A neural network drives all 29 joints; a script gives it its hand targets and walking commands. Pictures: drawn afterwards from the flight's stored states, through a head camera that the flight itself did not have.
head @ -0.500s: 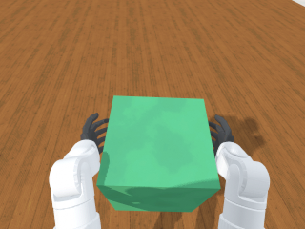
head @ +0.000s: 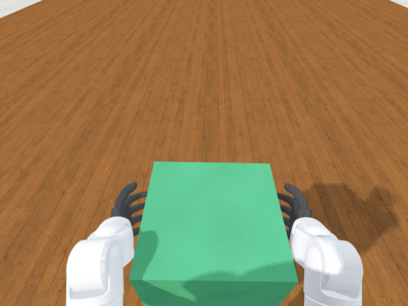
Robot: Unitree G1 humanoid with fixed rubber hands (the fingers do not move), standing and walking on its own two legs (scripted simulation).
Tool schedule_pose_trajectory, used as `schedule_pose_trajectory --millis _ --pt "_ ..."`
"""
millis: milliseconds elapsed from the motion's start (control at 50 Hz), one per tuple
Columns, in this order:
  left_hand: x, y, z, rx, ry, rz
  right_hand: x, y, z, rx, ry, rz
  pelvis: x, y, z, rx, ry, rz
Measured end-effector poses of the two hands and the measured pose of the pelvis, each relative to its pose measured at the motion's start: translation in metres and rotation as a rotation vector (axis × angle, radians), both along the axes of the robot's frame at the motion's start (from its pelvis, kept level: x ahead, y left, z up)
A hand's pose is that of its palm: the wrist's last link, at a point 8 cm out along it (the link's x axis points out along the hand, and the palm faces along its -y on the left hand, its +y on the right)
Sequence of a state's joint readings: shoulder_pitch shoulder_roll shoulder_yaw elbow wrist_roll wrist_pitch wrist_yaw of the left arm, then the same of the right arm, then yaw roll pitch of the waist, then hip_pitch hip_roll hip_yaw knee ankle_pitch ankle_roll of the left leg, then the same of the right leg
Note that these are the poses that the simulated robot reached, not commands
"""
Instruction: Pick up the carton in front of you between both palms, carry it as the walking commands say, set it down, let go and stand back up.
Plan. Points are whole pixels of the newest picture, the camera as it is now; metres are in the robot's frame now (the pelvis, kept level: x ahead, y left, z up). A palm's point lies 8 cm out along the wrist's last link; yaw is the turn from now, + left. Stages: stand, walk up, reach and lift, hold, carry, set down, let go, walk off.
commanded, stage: carry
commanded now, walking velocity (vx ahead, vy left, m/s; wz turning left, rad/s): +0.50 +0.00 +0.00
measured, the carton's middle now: (210, 246) +0.25 +0.00 +0.03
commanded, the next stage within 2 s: none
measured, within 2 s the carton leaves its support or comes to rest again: neither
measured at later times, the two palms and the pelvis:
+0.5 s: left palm (146, 127) +0.56 +0.18 +0.07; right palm (257, 133) +0.53 -0.12 +0.08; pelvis +0.32 +0.06 +0.00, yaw -4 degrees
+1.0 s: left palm (175, 71) +0.88 +0.14 +0.09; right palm (257, 72) +0.89 -0.16 +0.08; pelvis +0.65 -0.02 +0.00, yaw +0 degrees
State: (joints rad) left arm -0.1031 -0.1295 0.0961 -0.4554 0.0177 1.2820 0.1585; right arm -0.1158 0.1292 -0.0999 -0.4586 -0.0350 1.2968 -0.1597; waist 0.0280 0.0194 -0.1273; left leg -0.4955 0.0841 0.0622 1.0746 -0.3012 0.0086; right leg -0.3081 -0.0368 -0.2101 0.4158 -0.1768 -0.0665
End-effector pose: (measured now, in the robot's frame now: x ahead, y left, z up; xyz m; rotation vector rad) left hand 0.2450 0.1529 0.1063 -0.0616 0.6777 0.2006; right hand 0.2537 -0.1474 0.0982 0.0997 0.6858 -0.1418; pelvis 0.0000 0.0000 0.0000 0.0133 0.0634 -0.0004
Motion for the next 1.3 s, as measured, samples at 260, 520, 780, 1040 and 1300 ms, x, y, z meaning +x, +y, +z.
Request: schedule_pose_trajectory --millis 260,520,780,1040,1300 --pt "0.164 0.014 -0.005 -0.019 -0.062 -0.056 0.152 0.015 0.001 -0.026 -0.063 -0.029 0.172 0.022 -0.004 -0.009 0.003 -0.022" --pt "0.330 0.030 -0.030 -0.054 0.031 -0.141 0.290 0.032 -0.015 -0.059 0.032 -0.118 0.332 0.056 0.005 -0.035 0.007 -0.065" --pt "0.499 0.010 -0.011 -0.031 -0.102 -0.072 0.479 0.011 -0.003 -0.035 -0.101 -0.056 0.516 0.022 -0.011 -0.017 -0.007 -0.035" --pt "0.656 -0.015 -0.007 0.009 -0.011 0.010 0.661 -0.015 -0.010 0.003 -0.012 0.025 0.676 -0.018 0.007 0.017 0.001 0.003" --pt "0.849 -0.004 -0.008 -0.016 -0.078 -0.064 0.833 -0.004 -0.002 -0.025 -0.079 -0.048 0.864 0.008 -0.008 -0.006 -0.009 -0.031"
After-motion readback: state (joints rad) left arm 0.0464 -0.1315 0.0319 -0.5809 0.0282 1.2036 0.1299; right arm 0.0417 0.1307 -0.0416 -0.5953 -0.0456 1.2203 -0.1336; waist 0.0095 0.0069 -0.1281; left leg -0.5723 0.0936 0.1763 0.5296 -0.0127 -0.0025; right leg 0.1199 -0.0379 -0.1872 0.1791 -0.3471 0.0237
